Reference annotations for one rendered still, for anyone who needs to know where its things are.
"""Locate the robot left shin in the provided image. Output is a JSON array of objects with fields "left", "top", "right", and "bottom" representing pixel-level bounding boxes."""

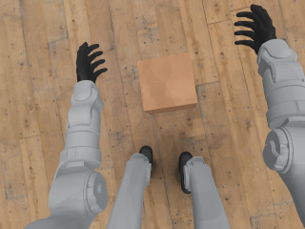
[{"left": 125, "top": 153, "right": 148, "bottom": 168}]

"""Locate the robot right upper arm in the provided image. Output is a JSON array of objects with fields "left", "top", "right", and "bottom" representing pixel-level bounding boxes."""
[{"left": 262, "top": 126, "right": 305, "bottom": 228}]

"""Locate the robot left upper arm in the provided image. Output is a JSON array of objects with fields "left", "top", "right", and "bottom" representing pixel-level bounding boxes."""
[{"left": 23, "top": 170, "right": 109, "bottom": 229}]

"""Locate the robot right hand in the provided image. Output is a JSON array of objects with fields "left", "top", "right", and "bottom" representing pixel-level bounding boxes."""
[{"left": 234, "top": 4, "right": 276, "bottom": 55}]

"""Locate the right robot foot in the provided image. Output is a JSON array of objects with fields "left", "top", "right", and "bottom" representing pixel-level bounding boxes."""
[{"left": 178, "top": 152, "right": 193, "bottom": 194}]

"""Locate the robot left forearm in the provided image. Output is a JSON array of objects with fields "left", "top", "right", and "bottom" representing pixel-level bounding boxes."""
[{"left": 49, "top": 80, "right": 104, "bottom": 209}]

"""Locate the robot right forearm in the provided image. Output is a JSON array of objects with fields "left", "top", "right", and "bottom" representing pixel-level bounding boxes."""
[{"left": 256, "top": 38, "right": 305, "bottom": 130}]

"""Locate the robot left hand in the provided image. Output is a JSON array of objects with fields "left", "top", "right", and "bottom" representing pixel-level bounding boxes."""
[{"left": 75, "top": 42, "right": 108, "bottom": 84}]

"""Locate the carton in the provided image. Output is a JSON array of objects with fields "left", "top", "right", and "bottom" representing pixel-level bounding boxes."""
[{"left": 136, "top": 52, "right": 198, "bottom": 115}]

